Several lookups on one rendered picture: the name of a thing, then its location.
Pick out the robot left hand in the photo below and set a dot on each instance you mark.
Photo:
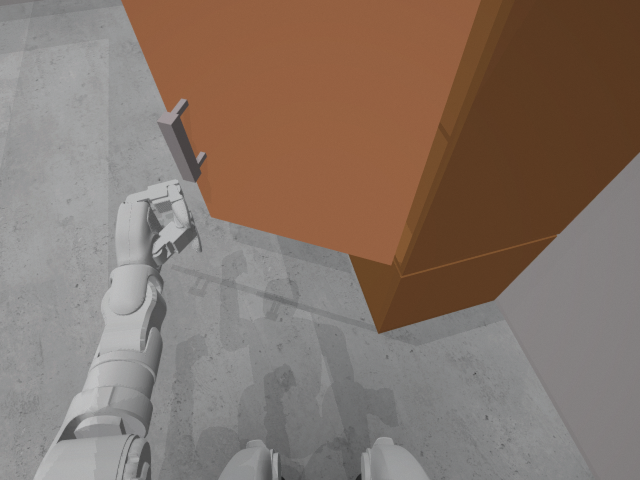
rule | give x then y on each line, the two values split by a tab
137	227

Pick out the robot right thigh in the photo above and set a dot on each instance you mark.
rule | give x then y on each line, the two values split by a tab
390	462

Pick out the robot left thigh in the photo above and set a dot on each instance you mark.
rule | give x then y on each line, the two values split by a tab
256	463

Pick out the cupboard door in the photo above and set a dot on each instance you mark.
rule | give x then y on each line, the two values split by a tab
317	116

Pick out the robot left forearm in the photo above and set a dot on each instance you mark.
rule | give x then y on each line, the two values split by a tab
115	399

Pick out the handle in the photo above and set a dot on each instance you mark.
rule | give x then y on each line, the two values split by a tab
176	138

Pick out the left robot upper arm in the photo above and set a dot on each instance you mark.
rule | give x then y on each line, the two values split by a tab
118	457

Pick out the robot thigh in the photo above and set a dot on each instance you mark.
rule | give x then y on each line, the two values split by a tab
256	463
390	462

